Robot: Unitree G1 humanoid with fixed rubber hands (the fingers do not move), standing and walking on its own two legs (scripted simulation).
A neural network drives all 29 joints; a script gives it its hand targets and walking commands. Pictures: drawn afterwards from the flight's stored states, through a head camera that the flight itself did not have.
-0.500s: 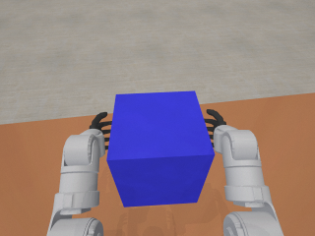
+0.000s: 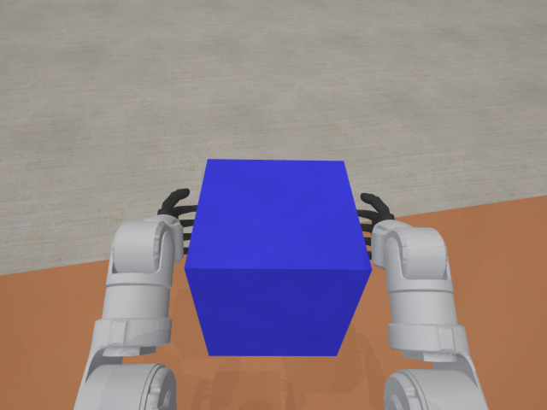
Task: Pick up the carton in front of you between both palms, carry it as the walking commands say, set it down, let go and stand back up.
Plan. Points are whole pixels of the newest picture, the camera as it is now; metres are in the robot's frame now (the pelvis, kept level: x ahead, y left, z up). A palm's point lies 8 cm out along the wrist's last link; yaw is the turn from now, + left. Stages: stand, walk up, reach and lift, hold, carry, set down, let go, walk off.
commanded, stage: carry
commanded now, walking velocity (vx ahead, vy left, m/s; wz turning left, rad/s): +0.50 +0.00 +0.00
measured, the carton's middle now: (274, 261) +0.36 +0.00 +0.02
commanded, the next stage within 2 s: none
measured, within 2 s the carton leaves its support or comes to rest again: neither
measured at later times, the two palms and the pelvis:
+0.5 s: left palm (201, 124) +0.64 +0.13 +0.08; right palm (347, 122) +0.66 -0.17 +0.08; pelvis +0.30 -0.03 -0.03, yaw +2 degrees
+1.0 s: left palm (198, 66) +0.95 +0.18 +0.05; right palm (309, 67) +0.95 -0.12 +0.06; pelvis +0.60 +0.01 -0.06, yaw +0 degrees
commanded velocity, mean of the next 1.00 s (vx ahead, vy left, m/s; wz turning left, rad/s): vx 0.50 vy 0.00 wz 0.00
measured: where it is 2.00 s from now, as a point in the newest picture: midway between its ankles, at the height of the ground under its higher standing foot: (255, 219)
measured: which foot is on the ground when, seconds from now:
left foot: down 0.00-0.38, up 0.40-0.90, down 0.92-1.00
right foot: up 0.00-0.38, down 0.40-0.94, up 0.96-1.00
